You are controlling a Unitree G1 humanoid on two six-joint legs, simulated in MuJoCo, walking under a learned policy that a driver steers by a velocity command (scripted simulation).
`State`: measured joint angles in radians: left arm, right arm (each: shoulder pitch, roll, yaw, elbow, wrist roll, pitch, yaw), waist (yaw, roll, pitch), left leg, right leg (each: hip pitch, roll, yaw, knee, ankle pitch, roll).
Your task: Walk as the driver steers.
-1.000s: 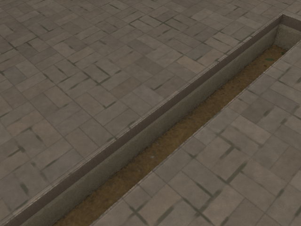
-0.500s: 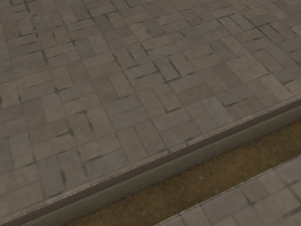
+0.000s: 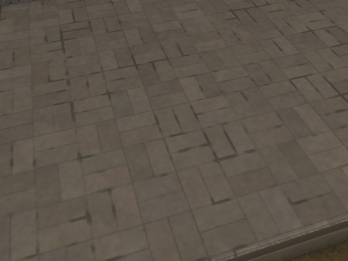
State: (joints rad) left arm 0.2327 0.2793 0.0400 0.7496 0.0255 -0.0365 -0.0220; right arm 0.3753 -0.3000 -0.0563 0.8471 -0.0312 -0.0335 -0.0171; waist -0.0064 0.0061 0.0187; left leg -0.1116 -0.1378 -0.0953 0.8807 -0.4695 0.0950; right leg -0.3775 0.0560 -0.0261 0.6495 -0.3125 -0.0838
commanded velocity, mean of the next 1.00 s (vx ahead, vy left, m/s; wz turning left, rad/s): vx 0.42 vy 0.00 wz -0.41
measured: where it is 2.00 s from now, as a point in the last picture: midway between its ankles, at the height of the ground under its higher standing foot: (193, 152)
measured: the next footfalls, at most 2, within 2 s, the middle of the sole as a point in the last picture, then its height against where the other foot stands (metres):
left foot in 0.52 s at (158, 241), level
right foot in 1.02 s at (220, 209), level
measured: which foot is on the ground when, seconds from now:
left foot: up 0.00-0.50, down 0.52-1.00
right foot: down 0.00-0.54, up 0.56-1.00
